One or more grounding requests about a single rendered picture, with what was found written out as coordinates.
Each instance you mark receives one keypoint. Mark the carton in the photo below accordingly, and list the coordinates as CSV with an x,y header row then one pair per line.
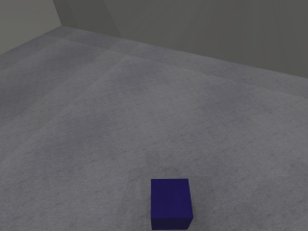
x,y
171,204

